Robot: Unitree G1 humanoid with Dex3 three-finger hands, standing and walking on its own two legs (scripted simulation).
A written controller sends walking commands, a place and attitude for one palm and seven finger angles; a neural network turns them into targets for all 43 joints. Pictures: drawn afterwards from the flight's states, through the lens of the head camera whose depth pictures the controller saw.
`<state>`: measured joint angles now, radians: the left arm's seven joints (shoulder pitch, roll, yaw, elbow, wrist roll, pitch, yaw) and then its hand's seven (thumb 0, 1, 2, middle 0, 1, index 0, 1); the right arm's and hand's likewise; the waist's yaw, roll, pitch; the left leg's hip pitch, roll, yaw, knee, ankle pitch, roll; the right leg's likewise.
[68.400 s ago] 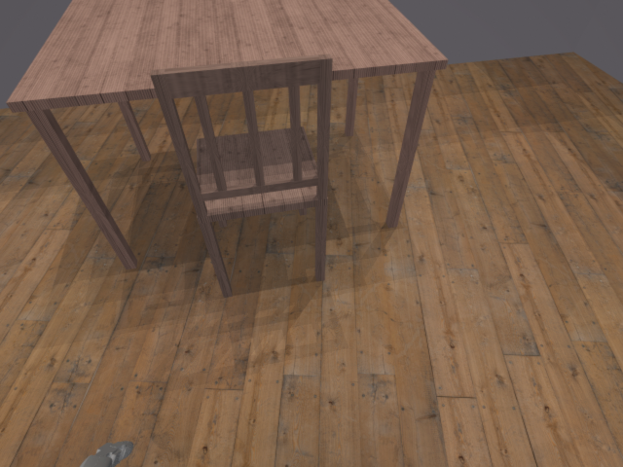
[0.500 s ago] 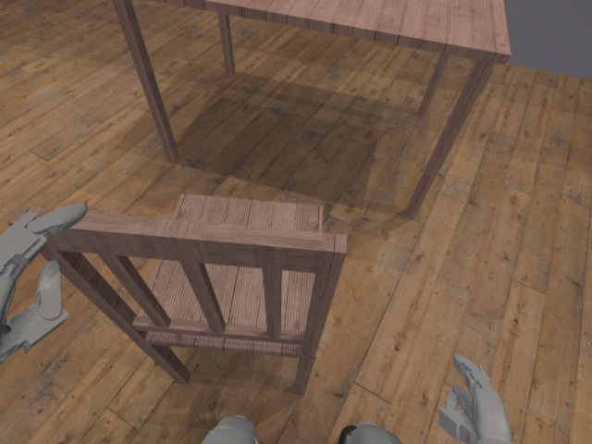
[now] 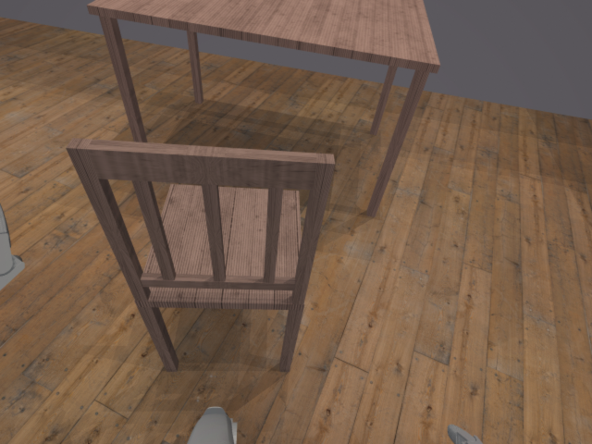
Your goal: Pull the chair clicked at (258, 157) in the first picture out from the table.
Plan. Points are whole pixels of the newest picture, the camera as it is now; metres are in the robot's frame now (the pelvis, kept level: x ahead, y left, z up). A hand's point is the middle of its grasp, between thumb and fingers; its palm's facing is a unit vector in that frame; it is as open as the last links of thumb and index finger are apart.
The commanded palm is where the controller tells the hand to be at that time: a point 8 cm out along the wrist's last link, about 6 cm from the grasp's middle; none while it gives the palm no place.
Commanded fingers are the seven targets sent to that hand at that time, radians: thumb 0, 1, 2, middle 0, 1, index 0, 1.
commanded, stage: stop stepping back and stand still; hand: left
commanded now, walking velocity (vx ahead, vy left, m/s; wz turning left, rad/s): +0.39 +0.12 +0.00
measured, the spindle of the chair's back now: (215, 236) +0.49 +0.13 -0.06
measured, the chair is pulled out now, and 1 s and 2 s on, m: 0.63 0.63 0.63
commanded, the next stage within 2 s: let the arm hang, fingers relaxed in 1.36 s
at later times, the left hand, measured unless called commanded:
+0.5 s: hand out of the picture +0.04 +0.29 +0.26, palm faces +0.36 -0.76 -0.55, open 7.4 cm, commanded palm -0.02 +0.36 +0.22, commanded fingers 0.00 0.90 0.90 -0.20 -0.30 -0.20 -0.30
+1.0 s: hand out of the picture +0.07 +0.31 +0.23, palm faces +0.35 -0.83 -0.44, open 7.4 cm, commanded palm +0.01 +0.36 +0.22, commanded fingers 0.00 0.90 0.90 -0.20 -0.30 -0.20 -0.30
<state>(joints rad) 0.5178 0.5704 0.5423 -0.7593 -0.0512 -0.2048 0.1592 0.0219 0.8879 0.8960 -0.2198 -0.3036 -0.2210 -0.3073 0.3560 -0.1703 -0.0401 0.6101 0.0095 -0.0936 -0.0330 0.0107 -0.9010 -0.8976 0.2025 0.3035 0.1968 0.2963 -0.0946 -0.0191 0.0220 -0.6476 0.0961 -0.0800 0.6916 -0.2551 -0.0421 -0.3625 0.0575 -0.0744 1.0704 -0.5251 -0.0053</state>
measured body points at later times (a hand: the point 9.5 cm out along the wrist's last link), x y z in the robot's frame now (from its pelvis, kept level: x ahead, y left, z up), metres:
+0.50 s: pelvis -0.16 +0.06 +0.03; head -0.13 +0.10 +0.48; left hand +0.01 +0.33 +0.29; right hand +0.02 -0.15 -0.02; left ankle -0.13 +0.14 -0.70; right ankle -0.18 -0.06 -0.57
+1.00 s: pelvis -0.17 +0.08 +0.01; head -0.15 +0.13 +0.45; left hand +0.05 +0.35 +0.25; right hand -0.05 -0.20 -0.04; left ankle -0.12 +0.16 -0.70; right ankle -0.24 -0.08 -0.67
